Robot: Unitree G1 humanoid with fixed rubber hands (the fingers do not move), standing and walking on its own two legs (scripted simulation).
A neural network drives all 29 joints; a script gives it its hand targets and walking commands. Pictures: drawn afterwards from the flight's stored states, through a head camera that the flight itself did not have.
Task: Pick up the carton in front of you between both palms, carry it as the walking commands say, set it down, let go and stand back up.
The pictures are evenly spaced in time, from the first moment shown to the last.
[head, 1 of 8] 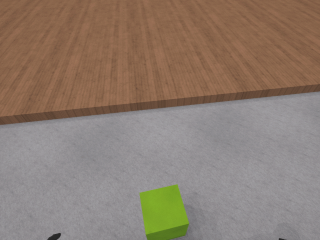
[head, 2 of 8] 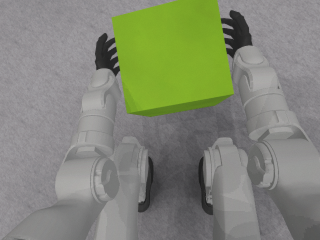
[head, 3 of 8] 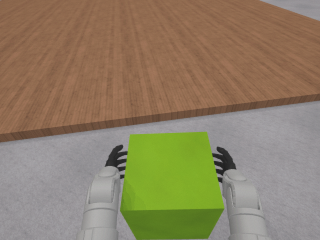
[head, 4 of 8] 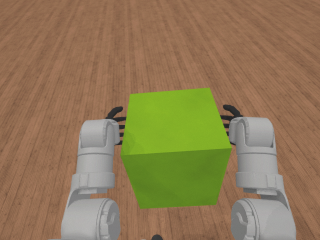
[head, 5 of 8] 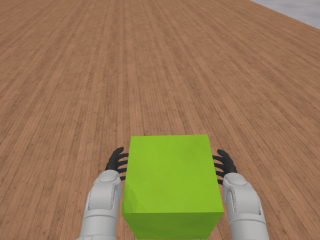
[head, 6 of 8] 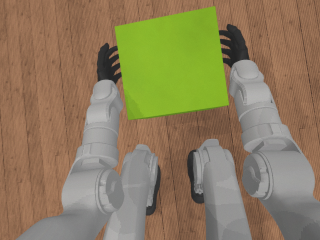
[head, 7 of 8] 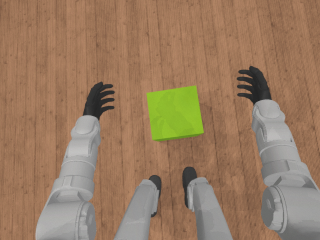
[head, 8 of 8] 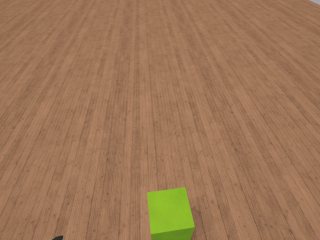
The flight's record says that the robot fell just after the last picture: no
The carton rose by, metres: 0.85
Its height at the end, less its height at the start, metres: +0.10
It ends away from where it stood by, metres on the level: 2.71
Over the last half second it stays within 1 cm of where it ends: yes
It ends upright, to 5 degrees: yes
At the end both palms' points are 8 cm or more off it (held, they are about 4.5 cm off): yes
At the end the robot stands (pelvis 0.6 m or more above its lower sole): yes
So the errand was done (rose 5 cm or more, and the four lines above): yes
